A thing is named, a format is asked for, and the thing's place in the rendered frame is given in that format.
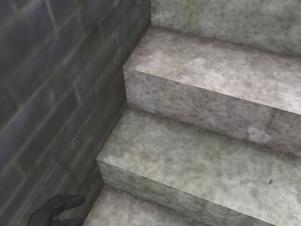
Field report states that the left robot hand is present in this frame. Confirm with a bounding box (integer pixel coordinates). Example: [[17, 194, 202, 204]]
[[26, 194, 86, 226]]

